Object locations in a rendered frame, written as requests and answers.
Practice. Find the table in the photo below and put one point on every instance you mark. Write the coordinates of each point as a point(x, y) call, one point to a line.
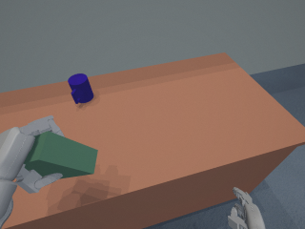
point(172, 139)

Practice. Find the robot right hand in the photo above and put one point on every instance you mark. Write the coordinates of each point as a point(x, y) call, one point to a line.
point(251, 217)

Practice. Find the sponge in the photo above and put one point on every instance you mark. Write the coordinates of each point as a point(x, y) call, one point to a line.
point(54, 154)

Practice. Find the robot left forearm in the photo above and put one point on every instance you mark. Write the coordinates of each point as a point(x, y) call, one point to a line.
point(7, 189)

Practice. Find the robot left hand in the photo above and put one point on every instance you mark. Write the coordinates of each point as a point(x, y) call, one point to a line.
point(15, 145)

